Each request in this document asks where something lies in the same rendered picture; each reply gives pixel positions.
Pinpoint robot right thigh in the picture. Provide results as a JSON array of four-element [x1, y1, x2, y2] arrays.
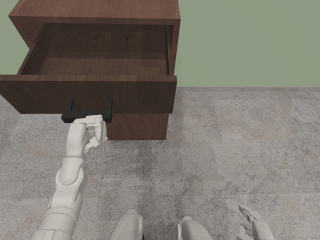
[[175, 219, 213, 240]]

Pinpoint drawer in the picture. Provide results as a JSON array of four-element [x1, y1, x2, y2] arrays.
[[0, 22, 177, 114]]

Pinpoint cabinet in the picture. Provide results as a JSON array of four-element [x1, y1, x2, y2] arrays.
[[8, 0, 181, 141]]

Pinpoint robot left hand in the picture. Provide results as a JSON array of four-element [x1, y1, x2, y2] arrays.
[[65, 114, 109, 161]]

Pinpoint robot left forearm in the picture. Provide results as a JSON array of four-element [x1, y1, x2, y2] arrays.
[[29, 156, 88, 240]]

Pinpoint handle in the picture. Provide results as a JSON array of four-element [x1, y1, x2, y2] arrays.
[[61, 98, 113, 123]]

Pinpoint robot right hand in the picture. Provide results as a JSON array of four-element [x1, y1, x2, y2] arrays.
[[236, 204, 275, 240]]

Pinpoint right robot shin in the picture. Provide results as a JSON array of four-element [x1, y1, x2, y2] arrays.
[[181, 216, 192, 222]]

